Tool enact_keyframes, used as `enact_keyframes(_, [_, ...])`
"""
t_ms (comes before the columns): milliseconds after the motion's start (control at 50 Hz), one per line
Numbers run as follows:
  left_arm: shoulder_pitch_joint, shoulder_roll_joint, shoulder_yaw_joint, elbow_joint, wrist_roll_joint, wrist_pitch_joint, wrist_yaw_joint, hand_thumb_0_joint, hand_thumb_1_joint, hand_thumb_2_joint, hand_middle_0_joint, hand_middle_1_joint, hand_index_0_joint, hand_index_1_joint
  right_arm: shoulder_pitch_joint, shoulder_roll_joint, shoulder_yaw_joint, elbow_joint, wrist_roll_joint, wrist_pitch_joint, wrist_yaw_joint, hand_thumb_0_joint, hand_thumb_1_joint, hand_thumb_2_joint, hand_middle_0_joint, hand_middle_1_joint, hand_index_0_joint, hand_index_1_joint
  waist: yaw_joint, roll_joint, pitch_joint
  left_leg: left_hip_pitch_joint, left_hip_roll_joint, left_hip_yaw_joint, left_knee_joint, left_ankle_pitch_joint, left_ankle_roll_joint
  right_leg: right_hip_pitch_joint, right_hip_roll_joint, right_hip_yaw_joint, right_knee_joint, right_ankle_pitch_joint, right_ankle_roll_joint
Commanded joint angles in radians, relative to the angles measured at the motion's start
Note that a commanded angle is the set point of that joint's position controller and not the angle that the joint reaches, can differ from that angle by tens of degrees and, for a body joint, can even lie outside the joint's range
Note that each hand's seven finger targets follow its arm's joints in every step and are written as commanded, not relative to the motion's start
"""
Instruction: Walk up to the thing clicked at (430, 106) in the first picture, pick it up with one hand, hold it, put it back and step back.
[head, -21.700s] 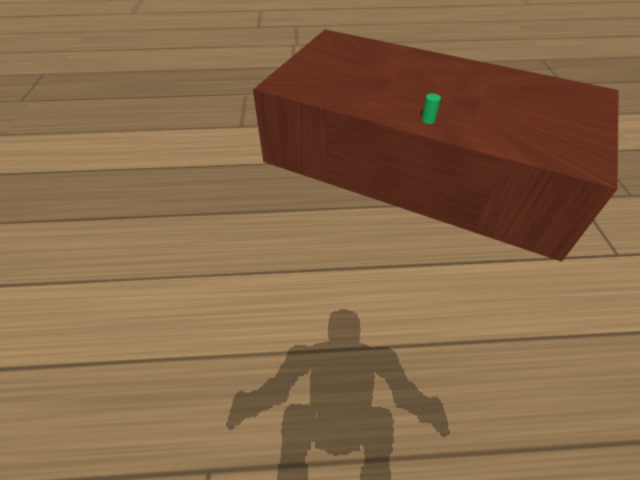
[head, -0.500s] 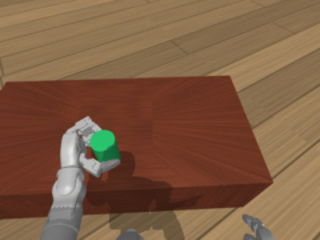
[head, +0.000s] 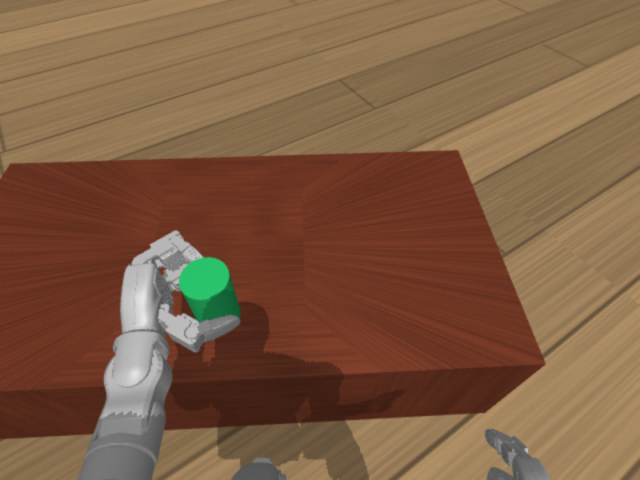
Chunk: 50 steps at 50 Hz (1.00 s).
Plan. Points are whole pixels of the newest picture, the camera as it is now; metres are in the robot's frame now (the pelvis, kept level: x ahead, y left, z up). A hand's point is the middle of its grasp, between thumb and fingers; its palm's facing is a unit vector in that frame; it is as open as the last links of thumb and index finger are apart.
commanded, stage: hold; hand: left
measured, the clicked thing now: (212, 298) +0.31 +0.15 +0.05
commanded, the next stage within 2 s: crouch in 0.86 s
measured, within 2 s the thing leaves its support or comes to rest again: neither
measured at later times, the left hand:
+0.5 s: hand (200, 290) +0.32 +0.17 +0.06, palm faces +0.13 -0.99 -0.02, open 9.6 cm
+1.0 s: hand (193, 286) +0.32 +0.17 +0.06, palm faces +0.14 -0.99 -0.01, open 9.6 cm
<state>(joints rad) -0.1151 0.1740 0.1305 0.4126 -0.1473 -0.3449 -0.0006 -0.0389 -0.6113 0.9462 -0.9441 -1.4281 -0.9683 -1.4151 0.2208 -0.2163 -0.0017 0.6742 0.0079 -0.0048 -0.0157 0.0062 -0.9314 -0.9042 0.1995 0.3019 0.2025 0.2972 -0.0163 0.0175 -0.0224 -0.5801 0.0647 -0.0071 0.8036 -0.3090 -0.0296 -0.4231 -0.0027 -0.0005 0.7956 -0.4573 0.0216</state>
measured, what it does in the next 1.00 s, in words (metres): stands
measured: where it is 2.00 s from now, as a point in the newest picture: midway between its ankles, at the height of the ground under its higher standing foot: outside the picture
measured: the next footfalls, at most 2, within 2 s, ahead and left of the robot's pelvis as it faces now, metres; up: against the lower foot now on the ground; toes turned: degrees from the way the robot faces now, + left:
none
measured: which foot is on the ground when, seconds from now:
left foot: down 0.00-1.00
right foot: down 0.00-1.00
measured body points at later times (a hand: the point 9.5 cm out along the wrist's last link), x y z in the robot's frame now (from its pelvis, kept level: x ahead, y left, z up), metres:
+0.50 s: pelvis +0.00 +0.00 +0.00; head +0.03 +0.00 +0.45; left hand +0.31 +0.22 +0.06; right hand +0.14 -0.24 -0.11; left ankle +0.06 +0.14 -0.70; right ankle -0.03 -0.13 -0.70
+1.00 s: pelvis +0.00 +0.00 +0.00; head +0.03 +0.01 +0.45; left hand +0.31 +0.23 +0.06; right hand +0.14 -0.24 -0.11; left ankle +0.06 +0.14 -0.70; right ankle -0.03 -0.13 -0.70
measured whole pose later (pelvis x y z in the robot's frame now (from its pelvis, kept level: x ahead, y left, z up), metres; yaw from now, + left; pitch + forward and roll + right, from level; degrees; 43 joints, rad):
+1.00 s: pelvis +0.00 +0.00 +0.00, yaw +0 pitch +5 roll -1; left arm -0.10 0.17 0.13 0.38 -0.15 -0.34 0.00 -0.04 -0.61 0.95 -0.94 -1.43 -0.96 -1.42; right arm 0.22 -0.21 0.00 0.67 0.01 -0.02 -0.02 0.01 -0.93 -0.91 0.20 0.30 0.20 0.30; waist -0.01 0.01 -0.03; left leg -0.58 0.06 -0.01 0.81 -0.31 -0.03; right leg -0.42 0.00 0.00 0.79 -0.45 0.03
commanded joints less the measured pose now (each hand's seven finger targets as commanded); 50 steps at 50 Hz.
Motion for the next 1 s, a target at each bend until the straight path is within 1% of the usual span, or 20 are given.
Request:
enact_keyframes(0, [-0.307,0.102,0.026,-0.319,-0.031,-0.097,0.002,0.0,0.089,1.332,-1.333,-1.522,-1.35,-1.527,-0.04,-0.133,-0.049,-0.132,-0.001,-0.048,-0.008,0.0,-0.931,-0.91,0.199,0.3,0.2,0.3,0.0,0.023,-0.317,0.305,-0.032,0.016,-0.087,0.182,0.034,-0.039,0.023,-0.024,-0.145,0.298,-0.015])
enact_keyframes(40, [-0.246,0.108,0.041,-0.26,-0.032,-0.084,0.006,0.0,0.047,1.323,-1.318,-1.518,-1.337,-1.523,-0.034,-0.141,-0.051,-0.126,0.002,-0.05,-0.008,0.0,-0.932,-0.911,0.199,0.3,0.2,0.3,-0.004,0.004,-0.294,0.302,-0.027,0.009,-0.096,0.162,0.034,-0.048,0.028,-0.031,-0.144,0.269,-0.017])
enact_keyframes(60, [-0.283,0.093,0.015,-0.296,-0.033,-0.084,0.005,0.0,0.054,1.327,-1.315,-1.521,-1.335,-1.525,-0.034,-0.137,-0.049,-0.124,0.0,-0.05,-0.008,0.0,-0.931,-0.91,0.199,0.3,0.2,0.3,-0.008,0.018,-0.292,0.303,-0.026,0.009,-0.099,0.168,0.033,-0.056,0.029,-0.031,-0.142,0.277,-0.017])
enact_keyframes(160, [-0.317,0.133,0.067,-0.278,-0.021,-0.086,0.02,0.0,0.08,1.345,-1.324,-1.527,-1.341,-1.533,-0.045,-0.133,-0.047,-0.124,-0.001,-0.046,-0.011,0.0,-0.927,-0.911,0.199,0.3,0.2,0.3,-0.006,-0.012,-0.255,0.262,-0.027,0.011,-0.096,0.156,0.038,-0.055,0.026,-0.027,-0.145,0.273,-0.015])
enact_keyframes(180, [-0.311,0.104,0.037,-0.274,-0.02,-0.087,0.015,0.0,0.075,1.354,-1.335,-1.542,-1.353,-1.549,-0.051,-0.126,-0.044,-0.13,0.0,-0.047,-0.009,0.0,-0.926,-0.91,0.199,0.3,0.2,0.3,-0.003,-0.001,-0.24,0.255,-0.028,0.011,-0.103,0.135,0.034,-0.058,0.025,-0.029,-0.143,0.251,-0.017])
enact_keyframes(200, [-0.296,0.123,0.06,-0.254,-0.021,-0.089,0.015,0.0,0.08,1.362,-1.34,-1.552,-1.359,-1.557,-0.053,-0.13,-0.047,-0.127,-0.002,-0.045,-0.009,0.0,-0.928,-0.91,0.199,0.3,0.2,0.3,-0.002,-0.001,-0.235,0.247,-0.029,0.013,-0.101,0.12,0.035,-0.067,0.024,-0.025,-0.146,0.238,-0.016])
enact_keyframes(260, [-0.302,0.103,0.031,-0.288,-0.02,-0.096,0.008,0.0,0.095,1.365,-1.349,-1.56,-1.37,-1.563,-0.056,-0.134,-0.049,-0.139,-0.001,-0.046,-0.006,0.0,-0.927,-0.91,0.199,0.3,0.2,0.3,0.002,0.032,-0.255,0.273,-0.028,0.011,-0.11,0.11,0.027,-0.07,0.025,-0.03,-0.142,0.221,-0.023])
enact_keyframes(340, [-0.285,0.113,0.025,-0.333,-0.024,-0.096,0.001,0.0,0.072,1.345,-1.333,-1.536,-1.351,-1.542,-0.046,-0.129,-0.047,-0.143,0.0,-0.053,-0.008,0.0,-0.934,-0.912,0.199,0.3,0.199,0.3,-0.001,0.027,-0.335,0.308,-0.033,0.018,-0.079,0.2,0.034,-0.028,0.022,-0.022,-0.141,0.317,-0.013])
enact_keyframes(380, [-0.271,0.094,0.002,-0.317,-0.026,-0.088,-0.004,0.0,0.047,1.342,-1.314,-1.525,-1.332,-1.532,-0.041,-0.128,-0.046,-0.133,0.001,-0.053,-0.008,0.0,-0.931,-0.912,0.199,0.3,0.199,0.3,-0.012,0.005,-0.305,0.299,-0.031,0.015,-0.079,0.205,0.036,-0.038,0.025,-0.024,-0.141,0.322,-0.011])
enact_keyframes(440, [-0.314,0.133,0.053,-0.303,-0.029,-0.086,0.006,0.0,0.046,1.338,-1.314,-1.52,-1.329,-1.53,-0.046,-0.126,-0.044,-0.123,0.002,-0.055,-0.013,0.0,-0.932,-0.912,0.199,0.3,0.2,0.3,-0.008,-0.018,-0.278,0.264,-0.033,0.018,-0.076,0.178,0.045,-0.042,0.018,-0.015,-0.151,0.319,-0.003])
enact_keyframes(520, [-0.334,0.133,0.066,-0.292,-0.024,-0.088,0.01,0.0,0.078,1.346,-1.318,-1.525,-1.336,-1.532,-0.042,-0.125,-0.043,-0.121,-0.004,-0.052,-0.014,0.0,-0.926,-0.911,0.199,0.3,0.2,0.3,-0.008,-0.003,-0.269,0.262,-0.032,0.017,-0.077,0.17,0.043,-0.052,0.018,-0.016,-0.146,0.299,-0.007])
enact_keyframes(540, [-0.335,0.116,0.047,-0.287,-0.02,-0.089,0.008,0.0,0.086,1.354,-1.327,-1.54,-1.347,-1.544,-0.053,-0.128,-0.043,-0.134,-0.003,-0.053,-0.012,0.0,-0.924,-0.91,0.199,0.3,0.2,0.3,-0.011,0.012,-0.264,0.267,-0.03,0.016,-0.086,0.155,0.038,-0.065,0.021,-0.021,-0.142,0.277,-0.013])
enact_keyframes(560, [-0.31,0.131,0.07,-0.258,-0.02,-0.089,0.008,0.0,0.106,1.369,-1.338,-1.551,-1.357,-1.557,-0.051,-0.132,-0.047,-0.126,-0.002,-0.053,-0.012,0.0,-0.925,-0.91,0.199,0.3,0.2,0.3,0.0,0.016,-0.241,0.252,-0.03,0.015,-0.095,0.126,0.034,-0.075,0.022,-0.024,-0.143,0.243,-0.017])
enact_keyframes(660, [-0.266,0.121,0.046,-0.292,-0.028,-0.086,-0.01,0.0,0.084,1.359,-1.347,-1.553,-1.367,-1.557,-0.055,-0.129,-0.045,-0.154,0.001,-0.051,-0.009,0.0,-0.932,-0.911,0.199,0.3,0.2,0.3,0.007,0.013,-0.316,0.283,-0.034,0.017,-0.076,0.219,0.037,-0.016,0.022,-0.023,-0.141,0.334,-0.011])
enact_keyframes(700, [-0.263,0.113,0.038,-0.275,-0.03,-0.078,-0.013,0.0,0.062,1.353,-1.33,-1.541,-1.35,-1.546,-0.043,-0.134,-0.049,-0.144,0.001,-0.053,-0.008,0.0,-0.933,-0.912,0.199,0.3,0.2,0.3,-0.007,-0.003,-0.314,0.283,-0.031,0.017,-0.069,0.225,0.042,-0.029,0.024,-0.021,-0.142,0.347,-0.008])
enact_keyframes(780, [-0.3,0.117,0.043,-0.282,-0.031,-0.079,-0.011,0.0,0.044,1.344,-1.336,-1.531,-1.352,-1.54,-0.046,-0.129,-0.047,-0.135,0.002,-0.054,-0.006,0.0,-0.93,-0.911,0.199,0.3,0.2,0.3,-0.016,0.002,-0.261,0.266,-0.028,0.013,-0.081,0.172,0.041,-0.068,0.023,-0.024,-0.144,0.29,-0.01])
enact_keyframes(880, [-0.358,0.128,0.042,-0.373,-0.025,-0.091,0.009,0.0,0.041,1.329,-1.325,-1.527,-1.344,-1.533,-0.053,-0.127,-0.042,-0.152,0.001,-0.054,-0.01,0.0,-0.932,-0.911,0.199,0.3,0.2,0.3,-0.005,0.04,-0.311,0.303,-0.028,0.011,-0.085,0.201,0.035,-0.044,0.025,-0.028,-0.138,0.307,-0.016])
enact_keyframes(900, [-0.31,0.14,0.067,-0.324,-0.024,-0.086,0.012,0.0,0.054,1.333,-1.318,-1.523,-1.336,-1.529,-0.034,-0.131,-0.046,-0.133,0.0,-0.055,-0.01,0.0,-0.934,-0.912,0.199,0.3,0.2,0.3,-0.003,0.031,-0.303,0.305,-0.027,0.011,-0.087,0.193,0.035,-0.048,0.027,-0.027,-0.136,0.296,-0.015])
enact_keyframes(940, [-0.291,0.109,0.044,-0.268,-0.022,-0.079,0.01,0.0,0.123,1.395,-1.317,-1.517,-1.326,-1.534,-0.035,-0.133,-0.048,-0.123,-0.002,-0.055,-0.01,0.0,-0.907,-0.914,0.2,0.301,0.201,0.301,-0.014,0.023,-0.261,0.289,-0.024,0.009,-0.095,0.154,0.034,-0.071,0.029,-0.029,-0.14,0.258,-0.017])
enact_keyframes(980, [-0.297,0.093,0.031,-0.257,-0.024,-0.077,0.011,0.0,0.072,1.261,-1.297,-1.427,-1.307,-1.435,-0.05,-0.131,-0.047,-0.134,0.002,-0.055,-0.01,0.0,-0.9,-0.905,0.201,0.301,0.201,0.301,-0.013,0.008,-0.238,0.261,-0.026,0.01,-0.1,0.13,0.034,-0.078,0.027,-0.031,-0.148,0.242,-0.019])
